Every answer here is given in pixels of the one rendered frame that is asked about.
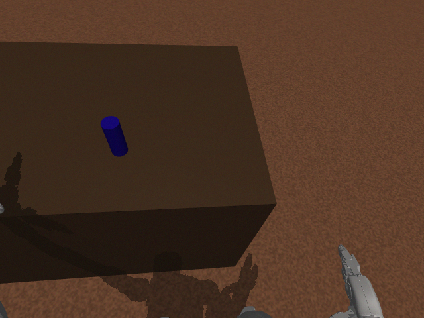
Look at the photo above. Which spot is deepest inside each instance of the right robot hand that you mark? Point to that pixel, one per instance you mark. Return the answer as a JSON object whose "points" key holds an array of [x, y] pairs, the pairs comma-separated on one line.
{"points": [[363, 299]]}

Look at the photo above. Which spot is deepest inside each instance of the can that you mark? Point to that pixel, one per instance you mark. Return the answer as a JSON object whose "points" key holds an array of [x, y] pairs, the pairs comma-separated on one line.
{"points": [[114, 135]]}

